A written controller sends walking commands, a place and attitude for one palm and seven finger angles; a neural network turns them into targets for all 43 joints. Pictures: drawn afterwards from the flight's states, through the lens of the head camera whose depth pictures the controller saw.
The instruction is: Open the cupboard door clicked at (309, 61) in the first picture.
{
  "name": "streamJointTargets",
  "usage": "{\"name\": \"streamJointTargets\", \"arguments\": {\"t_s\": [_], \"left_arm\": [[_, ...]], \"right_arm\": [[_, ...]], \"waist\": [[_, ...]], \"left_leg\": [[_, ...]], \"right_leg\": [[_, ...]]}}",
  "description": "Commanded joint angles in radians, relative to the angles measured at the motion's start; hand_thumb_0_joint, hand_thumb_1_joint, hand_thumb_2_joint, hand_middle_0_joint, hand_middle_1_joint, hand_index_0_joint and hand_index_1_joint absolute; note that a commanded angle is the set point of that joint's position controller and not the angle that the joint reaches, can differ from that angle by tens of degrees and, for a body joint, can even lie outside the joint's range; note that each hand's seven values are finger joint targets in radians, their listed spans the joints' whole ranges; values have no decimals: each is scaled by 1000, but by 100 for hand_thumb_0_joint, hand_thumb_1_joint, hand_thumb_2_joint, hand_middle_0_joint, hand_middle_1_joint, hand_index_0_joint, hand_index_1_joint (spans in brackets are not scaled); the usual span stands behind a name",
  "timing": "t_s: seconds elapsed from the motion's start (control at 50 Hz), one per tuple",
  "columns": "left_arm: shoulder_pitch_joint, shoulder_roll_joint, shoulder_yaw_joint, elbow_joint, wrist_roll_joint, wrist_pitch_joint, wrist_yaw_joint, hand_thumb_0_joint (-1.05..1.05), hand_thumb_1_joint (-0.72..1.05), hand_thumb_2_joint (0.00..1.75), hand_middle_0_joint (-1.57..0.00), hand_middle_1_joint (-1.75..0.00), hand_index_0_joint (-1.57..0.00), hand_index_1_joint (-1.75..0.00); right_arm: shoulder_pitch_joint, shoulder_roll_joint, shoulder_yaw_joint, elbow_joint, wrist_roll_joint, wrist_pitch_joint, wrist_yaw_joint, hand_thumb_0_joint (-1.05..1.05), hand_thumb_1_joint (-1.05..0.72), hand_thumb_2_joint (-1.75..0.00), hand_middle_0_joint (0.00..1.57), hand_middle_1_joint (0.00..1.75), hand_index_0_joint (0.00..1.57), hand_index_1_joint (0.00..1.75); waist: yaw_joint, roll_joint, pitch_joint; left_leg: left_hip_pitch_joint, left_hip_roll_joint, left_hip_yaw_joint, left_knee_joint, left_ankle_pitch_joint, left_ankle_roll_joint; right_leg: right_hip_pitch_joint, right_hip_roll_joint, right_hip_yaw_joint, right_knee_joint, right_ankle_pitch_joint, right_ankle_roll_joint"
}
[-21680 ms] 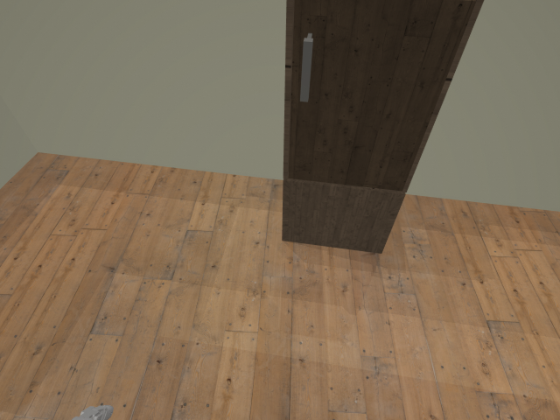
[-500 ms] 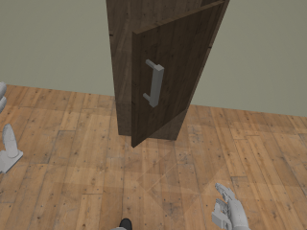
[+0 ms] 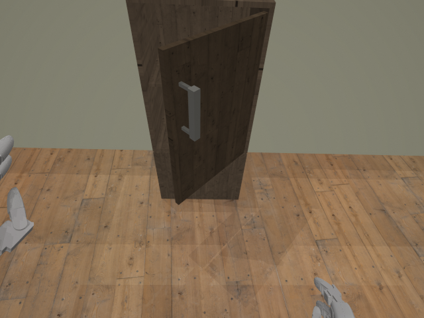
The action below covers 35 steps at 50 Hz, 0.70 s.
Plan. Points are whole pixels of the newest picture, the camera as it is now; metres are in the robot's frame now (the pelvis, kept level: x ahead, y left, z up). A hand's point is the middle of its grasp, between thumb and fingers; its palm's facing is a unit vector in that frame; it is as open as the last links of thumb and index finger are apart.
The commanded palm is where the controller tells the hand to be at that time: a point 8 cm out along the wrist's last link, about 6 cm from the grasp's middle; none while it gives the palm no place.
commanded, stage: stop stepping back and stand still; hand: left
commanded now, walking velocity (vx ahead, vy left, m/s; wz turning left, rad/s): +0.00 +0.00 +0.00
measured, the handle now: (189, 112) +0.60 +0.07 +0.07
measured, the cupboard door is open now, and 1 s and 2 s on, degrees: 46 46 46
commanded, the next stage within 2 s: let the arm hang, fingers relaxed in 0.10 s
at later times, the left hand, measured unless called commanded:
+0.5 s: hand out of the picture +0.02 +0.19 -0.17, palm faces +0.02 -0.99 -0.16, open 7.1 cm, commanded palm none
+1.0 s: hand out of the picture -0.09 +0.19 -0.16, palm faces +0.08 -0.97 -0.21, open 7.3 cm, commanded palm none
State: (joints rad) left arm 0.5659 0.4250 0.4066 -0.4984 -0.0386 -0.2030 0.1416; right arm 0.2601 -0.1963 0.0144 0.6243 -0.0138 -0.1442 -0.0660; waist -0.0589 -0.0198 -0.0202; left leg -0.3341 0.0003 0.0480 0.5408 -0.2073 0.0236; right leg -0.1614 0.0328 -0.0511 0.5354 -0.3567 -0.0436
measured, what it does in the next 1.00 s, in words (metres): stands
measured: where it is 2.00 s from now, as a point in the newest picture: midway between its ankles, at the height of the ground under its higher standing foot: outside the picture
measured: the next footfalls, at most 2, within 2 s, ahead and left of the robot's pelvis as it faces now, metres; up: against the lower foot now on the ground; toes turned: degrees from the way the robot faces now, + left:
none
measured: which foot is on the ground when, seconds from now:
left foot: down 0.00-1.00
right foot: down 0.00-1.00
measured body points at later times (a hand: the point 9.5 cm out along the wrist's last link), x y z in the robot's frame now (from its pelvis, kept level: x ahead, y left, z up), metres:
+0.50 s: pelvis -0.03 +0.01 +0.00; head -0.02 +0.03 +0.45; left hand +0.02 +0.24 -0.15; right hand +0.07 -0.24 -0.12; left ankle +0.03 +0.12 -0.73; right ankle -0.05 -0.09 -0.73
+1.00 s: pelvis -0.04 +0.02 +0.01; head -0.04 +0.01 +0.46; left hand -0.09 +0.24 -0.15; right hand -0.06 -0.19 -0.16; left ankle +0.03 +0.12 -0.73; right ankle -0.04 -0.09 -0.73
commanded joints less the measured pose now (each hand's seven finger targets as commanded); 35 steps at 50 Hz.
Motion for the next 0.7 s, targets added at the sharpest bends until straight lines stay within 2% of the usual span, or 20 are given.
{"name": "streamJointTargets", "arguments": {"t_s": [0.0,0.02,0.06,0.1,0.14,0.16,0.18,0.2,0.24,0.26,0.3,0.34,0.36,0.38,0.44,0.48,0.54,0.58,0.6,0.68], "left_arm": [[31,171,176,-137,-24,-65,27,0,90,90,-20,-30,-20,-30],[-19,151,147,-129,-20,-73,27,0,90,90,-20,-30,-20,-30],[-96,141,119,-77,-4,-78,26,0,90,90,-20,-30,-20,-30],[-152,121,80,-59,-3,-69,23,0,90,90,-20,-30,-20,-30],[-169,124,63,-103,-2,-67,18,0,90,90,-20,-30,-20,-30],[-164,138,74,-119,2,-65,17,0,90,90,-20,-30,-20,-30],[-138,-23,-288,654,92,99,-114,0,90,90,-20,-30,-20,-30],[-120,-69,-279,678,79,172,-128,0,90,90,-20,-30,-20,-30],[-188,-89,-296,764,70,197,-130,0,90,90,-20,-30,-20,-30],[-208,-76,-303,825,71,198,-134,0,90,90,-20,-30,-20,-30],[-241,-33,-310,960,75,191,-137,0,90,90,-20,-30,-20,-30],[-303,-7,-323,1094,70,187,-132,0,90,90,-20,-30,-20,-30],[-332,-18,-338,1156,65,191,-130,0,90,90,-20,-30,-20,-30],[-350,-33,-353,1211,61,195,-127,0,90,90,-20,-30,-20,-30],[-330,-67,-375,1360,53,203,-124,0,90,90,-20,-30,-20,-30],[-289,-97,-367,1440,53,202,-123,0,90,90,-20,-30,-20,-30],[-251,-107,-372,1520,50,203,-124,0,90,90,-20,-30,-20,-30],[-231,-121,-378,1562,49,204,-124,0,90,90,-20,-30,-20,-30],[-220,-124,-379,1576,49,204,-123,0,90,90,-20,-30,-20,-30],[-182,-148,-383,1619,50,207,-118,0,90,90,-20,-30,-20,-30]], "right_arm": [[-106,-127,-66,-131,10,-19,5,0,-90,-90,20,30,20,30],[-96,-123,-58,-121,13,-22,6,0,-90,-90,20,30,20,30],[-96,-114,-44,-108,16,-34,-2,0,-90,-90,20,30,20,30],[-110,-121,-43,-98,16,-46,-16,0,-90,-90,20,30,20,30],[-123,-146,-57,-112,19,-53,-20,0,-90,-90,20,30,20,30],[-125,-152,-61,-121,21,-53,-19,0,-90,-90,20,30,20,30],[-147,-325,-110,116,2,-56,68,0,-90,-90,20,30,20,30],[-66,-256,-111,121,7,1,61,0,-90,-90,20,30,20,30],[-89,-239,-81,118,-3,53,54,0,-90,-90,20,30,20,30],[-117,-240,-69,117,-12,67,53,0,-90,-90,20,30,20,30],[-143,-226,-59,131,-16,80,56,0,-90,-90,20,30,20,30],[-146,-211,-55,174,-11,100,54,0,-90,-90,20,30,20,30],[-135,-193,-49,200,-9,112,53,0,-90,-90,20,30,20,30],[-128,-174,-42,226,-10,124,54,0,-90,-90,20,30,20,30],[-115,-139,-27,292,-11,143,49,0,-90,-90,20,30,20,30],[-92,-121,-27,328,-13,147,42,0,-90,-90,20,30,20,30],[-50,-112,-29,372,-9,152,37,0,-90,-90,20,30,20,30],[-21,-107,-31,400,-7,156,34,0,-90,-90,20,30,20,30],[-5,-109,-35,408,-5,158,32,0,-90,-90,20,30,20,30],[47,-97,-40,445,-6,160,28,0,-90,-90,20,30,20,30]], "waist": [[53,-129,29],[41,-102,21],[39,-72,2],[37,-10,-13],[62,24,-44],[66,-1,-53],[31,45,-18],[49,58,-96],[64,36,-75],[78,-15,-48],[92,-57,-61],[69,-134,-77],[54,-111,-62],[45,-51,-47],[48,139,29],[53,188,29],[54,182,30],[53,141,60],[53,86,63],[51,46,80]], "left_leg": [[-117,1,-71,275,-111,-32],[-152,15,-85,313,-136,-30],[-90,41,-77,146,-129,-15],[96,25,-52,-51,69,-2],[208,84,-106,-95,260,18],[228,94,-115,-84,315,25],[106,119,-192,63,586,45],[134,113,-174,26,709,61],[10,194,-303,-84,466,125],[-32,197,-322,-115,363,130],[-24,130,-267,-101,318,85],[45,69,-188,-57,275,34],[82,52,-163,-60,213,17],[116,46,-158,-75,176,9],[102,62,-187,-153,65,11],[85,65,-199,-184,-4,14],[85,65,-210,-204,-70,14],[82,69,-217,-219,-106,17],[91,74,-219,-220,-107,20],[82,84,-240,-244,-150,28]], "right_leg": [[-97,-310,447,-370,-28,-125],[-27,-313,388,-305,209,-132],[34,-263,250,-188,484,-85],[-17,-178,162,-145,462,-7],[-43,-99,117,-139,348,51],[-41,-77,118,-147,361,61],[-129,-141,47,59,557,26],[-68,-107,63,77,475,25],[-61,-58,47,132,51,28],[-42,-55,66,111,-14,28],[25,-86,96,-10,166,16],[22,-139,148,-82,314,-7],[-11,-161,161,-116,294,-18],[-40,-164,166,-139,248,-22],[-59,-126,148,-184,90,-7],[-32,-117,139,-203,64,-12],[-22,-116,123,-219,40,-15],[-46,-111,111,-224,17,-15],[-51,-107,104,-228,9,-15],[-67,-103,92,-213,-16,-12]]}}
